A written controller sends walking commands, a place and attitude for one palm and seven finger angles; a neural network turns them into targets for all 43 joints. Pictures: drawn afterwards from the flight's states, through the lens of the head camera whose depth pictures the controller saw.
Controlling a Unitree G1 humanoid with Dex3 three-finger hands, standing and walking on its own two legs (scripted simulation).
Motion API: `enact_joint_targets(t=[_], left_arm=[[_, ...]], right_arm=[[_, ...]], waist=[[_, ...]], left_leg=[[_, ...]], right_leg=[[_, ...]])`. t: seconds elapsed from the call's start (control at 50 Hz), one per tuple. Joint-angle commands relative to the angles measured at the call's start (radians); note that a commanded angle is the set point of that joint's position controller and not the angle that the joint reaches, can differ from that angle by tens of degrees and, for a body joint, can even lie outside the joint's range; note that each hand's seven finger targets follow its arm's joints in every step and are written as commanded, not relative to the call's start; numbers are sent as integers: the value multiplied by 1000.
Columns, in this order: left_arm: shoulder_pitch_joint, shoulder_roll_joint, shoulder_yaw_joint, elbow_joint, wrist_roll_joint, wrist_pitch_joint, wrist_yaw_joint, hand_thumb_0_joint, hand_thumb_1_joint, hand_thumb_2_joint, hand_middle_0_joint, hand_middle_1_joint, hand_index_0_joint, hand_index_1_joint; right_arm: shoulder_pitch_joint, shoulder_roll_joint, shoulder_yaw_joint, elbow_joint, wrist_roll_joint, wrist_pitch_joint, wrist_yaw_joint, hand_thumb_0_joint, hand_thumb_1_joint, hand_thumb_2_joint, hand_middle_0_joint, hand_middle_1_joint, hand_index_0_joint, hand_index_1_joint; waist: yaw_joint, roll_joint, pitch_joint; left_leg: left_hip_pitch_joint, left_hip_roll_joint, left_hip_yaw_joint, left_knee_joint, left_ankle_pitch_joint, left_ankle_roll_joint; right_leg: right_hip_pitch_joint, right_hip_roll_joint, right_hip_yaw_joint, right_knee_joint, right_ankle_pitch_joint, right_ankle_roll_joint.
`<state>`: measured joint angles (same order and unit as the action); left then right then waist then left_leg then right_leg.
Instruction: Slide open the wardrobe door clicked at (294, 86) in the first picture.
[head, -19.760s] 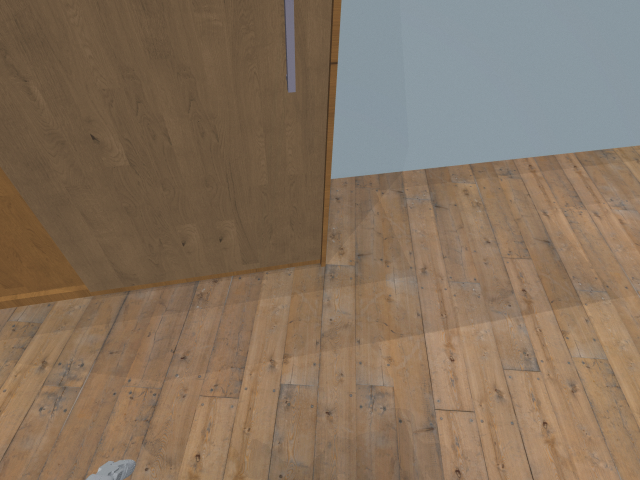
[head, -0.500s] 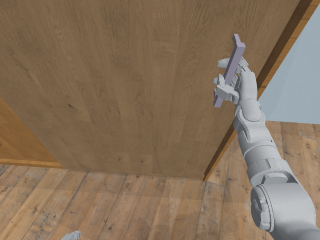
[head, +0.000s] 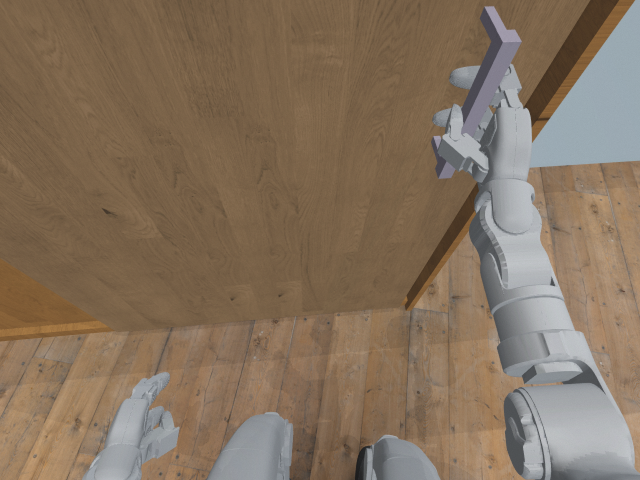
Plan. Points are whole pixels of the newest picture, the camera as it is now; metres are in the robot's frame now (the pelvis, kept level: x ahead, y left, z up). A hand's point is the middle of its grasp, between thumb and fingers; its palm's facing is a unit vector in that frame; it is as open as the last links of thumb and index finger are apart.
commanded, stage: step sideways, sliding the door along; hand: right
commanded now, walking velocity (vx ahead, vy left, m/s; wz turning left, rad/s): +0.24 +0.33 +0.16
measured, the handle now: (464, 105) +0.50 -0.17 +0.14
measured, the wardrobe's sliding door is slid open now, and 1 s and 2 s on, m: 0.03 0.32 0.43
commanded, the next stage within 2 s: stop walking and hold the door there in 1.90 s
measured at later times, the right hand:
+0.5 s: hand (358, 139) +0.45 -0.04 +0.13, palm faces +0.40 +0.91 -0.14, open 6.3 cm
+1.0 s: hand (176, 152) +0.43 +0.16 +0.13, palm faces +0.32 +0.94 -0.15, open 6.3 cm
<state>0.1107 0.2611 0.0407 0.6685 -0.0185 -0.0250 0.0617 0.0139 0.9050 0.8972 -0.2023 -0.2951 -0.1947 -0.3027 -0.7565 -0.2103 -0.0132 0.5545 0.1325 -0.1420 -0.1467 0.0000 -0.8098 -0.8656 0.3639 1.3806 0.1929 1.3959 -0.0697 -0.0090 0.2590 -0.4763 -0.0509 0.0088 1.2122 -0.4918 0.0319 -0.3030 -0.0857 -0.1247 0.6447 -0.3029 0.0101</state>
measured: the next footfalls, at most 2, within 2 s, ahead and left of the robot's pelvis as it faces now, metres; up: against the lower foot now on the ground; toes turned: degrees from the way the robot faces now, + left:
left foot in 0.30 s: +0.15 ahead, +0.27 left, +0.00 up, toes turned +5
right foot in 0.56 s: +0.09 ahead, +0.07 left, +0.00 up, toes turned -13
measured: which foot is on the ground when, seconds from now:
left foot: up 0.00-0.28, down 0.30-0.56, up 0.58-0.94, down 0.96-1.00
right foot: down 0.00-0.32, up 0.34-0.54, down 0.56-0.96, up 0.98-1.00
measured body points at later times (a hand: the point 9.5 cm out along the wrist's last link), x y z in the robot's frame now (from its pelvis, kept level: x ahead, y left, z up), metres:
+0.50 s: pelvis +0.06 +0.17 +0.02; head +0.19 +0.21 +0.44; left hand +0.29 +0.39 -0.12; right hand +0.42 -0.09 +0.14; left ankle +0.12 +0.26 -0.71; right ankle +0.04 +0.05 -0.68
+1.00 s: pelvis +0.08 +0.34 +0.00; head +0.16 +0.37 +0.44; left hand +0.32 +0.50 -0.11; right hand +0.41 +0.11 +0.14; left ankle +0.14 +0.44 -0.72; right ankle +0.05 +0.10 -0.71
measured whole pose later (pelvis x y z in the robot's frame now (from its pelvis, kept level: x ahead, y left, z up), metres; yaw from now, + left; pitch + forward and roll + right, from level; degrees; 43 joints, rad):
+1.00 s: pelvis +0.08 +0.34 +0.00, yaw +1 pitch -4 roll +1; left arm 0.05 0.18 -0.04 0.55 -0.02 -0.13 0.01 0.01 0.90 0.90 -0.21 -0.30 -0.20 -0.30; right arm -0.25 -0.15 -0.10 0.02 0.08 -0.08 -0.18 -0.02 -0.77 -0.86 0.42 1.40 0.16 1.34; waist -0.11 -0.15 0.25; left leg -0.31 0.00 0.11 0.62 -0.23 0.03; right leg -0.22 -0.31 -0.06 0.72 -0.42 0.06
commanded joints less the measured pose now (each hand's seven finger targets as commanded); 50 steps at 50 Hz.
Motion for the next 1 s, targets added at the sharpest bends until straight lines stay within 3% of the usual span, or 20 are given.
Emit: enact_joint_targets(t=[0.0,0.12,0.22,0.26,0.28,0.3,0.32,0.34,0.4,0.48,0.5,0.54,0.56,0.62,0.72,0.86,0.92,0.94,0.96,0.98], left_arm=[[-2,108,44,-115,-12,-27,-30,0,900,900,-200,-300,-200,-300],[-11,100,45,-175,-24,-60,-25,0,900,900,-200,-300,-200,-300],[-5,78,24,-196,-32,-86,-30,0,900,900,-200,-300,-200,-300],[-9,56,16,-199,-42,-92,-35,0,900,900,-200,-300,-200,-300],[-1,35,11,-201,-55,-91,-32,0,900,900,-200,-300,-200,-300],[-23,-7,1,-208,-53,-89,-18,0,900,900,-200,-300,-200,-300],[-64,3,-5,-202,-36,-99,1,0,900,900,-200,-300,-200,-300],[-27,11,3,-209,-32,-97,7,0,900,900,-200,-300,-200,-300],[-57,-17,-34,-178,-37,-124,7,0,900,900,-200,-300,-200,-300],[-51,12,-8,-208,-30,-90,5,0,900,900,-200,-300,-200,-300],[-48,31,10,-212,-23,-84,5,0,900,900,-200,-300,-200,-300],[-35,84,44,-229,-25,-88,-29,0,900,900,-200,-300,-200,-300],[-27,81,36,-231,-16,-105,-63,0,900,900,-200,-300,-200,-300],[-32,64,24,-240,-1,-145,-77,0,900,900,-200,-300,-200,-300],[-39,79,28,-269,3,-150,-68,0,900,900,-200,-300,-200,-300],[-46,46,0,-267,-1,-162,-55,0,900,900,-200,-300,-200,-300],[-64,15,-15,-261,-28,-152,-44,0,900,900,-200,-300,-200,-300],[-72,-26,-29,-269,-29,-143,-34,0,900,900,-200,-300,-200,-300],[-112,-28,-39,-270,-8,-148,-20,0,900,900,-200,-300,-200,-300],[-69,-7,-29,-258,-6,-147,-17,0,900,900,-200,-300,-200,-300]], right_arm=[[-568,160,231,-500,-49,-105,121,0,-900,-900,450,1400,450,1400],[-466,136,213,-550,-59,-62,133,0,-900,-900,450,1400,450,1400],[-344,66,161,-579,-46,-68,111,0,-900,-900,450,1400,450,1400],[-272,31,129,-599,-52,-83,99,0,-900,-900,450,1400,450,1400],[-248,-18,104,-632,-67,-84,92,0,-900,-900,450,1400,450,1400],[-203,-96,57,-641,-77,-81,83,0,-900,-900,450,1400,450,1400],[-94,-134,10,-604,-84,-58,66,0,-900,-900,450,1400,450,1400],[-48,-105,20,-687,-70,-59,67,0,-900,-900,450,1400,450,1400],[-34,-33,36,-825,-66,-108,45,0,-900,-900,450,1400,450,1400],[-18,6,87,-935,-77,-164,27,0,-900,-900,450,1400,450,1400],[-26,25,117,-952,-74,-172,32,0,-900,-900,450,1400,450,1400],[0,114,191,-968,-71,-164,64,0,-900,-900,450,1400,450,1400],[-13,130,184,-945,-100,-162,67,0,-900,-900,450,1400,450,1400],[-118,158,233,-1018,-118,-154,66,0,-900,-900,450,1400,450,1400],[43,144,221,-922,-124,-87,85,0,-900,-900,450,1400,450,1400],[130,111,196,-895,-109,-87,74,0,-900,-900,450,1400,450,1400],[148,43,162,-948,-109,-97,69,0,-900,-900,450,1400,450,1400],[174,2,150,-959,-117,-101,64,0,-900,-900,450,1400,450,1400],[241,-50,105,-953,-122,-87,54,0,-900,-900,450,1400,450,1400],[339,-38,85,-955,-108,-99,51,0,-900,-900,450,1400,450,1400]], waist=[[121,-18,-581],[117,-320,-585],[117,-400,-571],[93,-287,-583],[83,-74,-618],[76,234,-625],[51,272,-610],[49,437,-651],[67,277,-602],[85,223,-670],[94,176,-682],[68,-210,-740],[64,-170,-735],[90,-337,-615],[79,-295,-544],[97,-313,-497],[77,-96,-521],[71,146,-534],[31,242,-537],[5,360,-598]], left_leg=[[-304,125,-109,124,18,-30],[-50,88,99,-213,180,-70],[108,34,143,-499,218,-67],[270,44,123,-732,424,-57],[430,132,46,-799,838,-29],[600,326,-147,-720,1421,50],[600,406,-219,-677,1739,89],[645,396,-192,-633,1686,73],[733,346,-166,-615,1579,129],[636,295,-109,-543,1412,100],[474,258,-84,-505,1221,69],[-94,99,-39,-200,-39,-50],[-133,83,-107,-98,-154,-38],[-155,106,-71,-101,-56,-53],[-73,66,62,-242,126,-77],[91,42,109,-566,219,-77],[341,81,76,-827,807,-67],[462,239,-60,-814,1253,-23],[454,360,-216,-762,1574,36],[475,337,-231,-756,1536,6]], right_leg=[[585,-442,323,-128,758,-210],[450,-266,15,-152,746,-112],[480,-263,-3,-53,861,-65],[421,-227,33,87,782,-100],[283,-131,2,231,518,-111],[-5,-5,6,417,-172,-64],[-122,63,71,522,-455,14],[-121,47,121,580,-462,33],[-206,34,126,376,-367,32],[89,-10,49,-88,80,40],[280,-78,75,-167,303,16],[780,-498,376,-134,1492,-198],[775,-507,277,-98,1507,-223],[679,-421,132,-114,1260,-150],[612,-326,-25,-168,1084,-79],[528,-319,-44,-107,978,-58],[348,-184,-56,110,451,-84],[144,-74,-45,249,-73,-62],[-24,32,4,402,-435,-4],[-27,78,106,504,-447,27]])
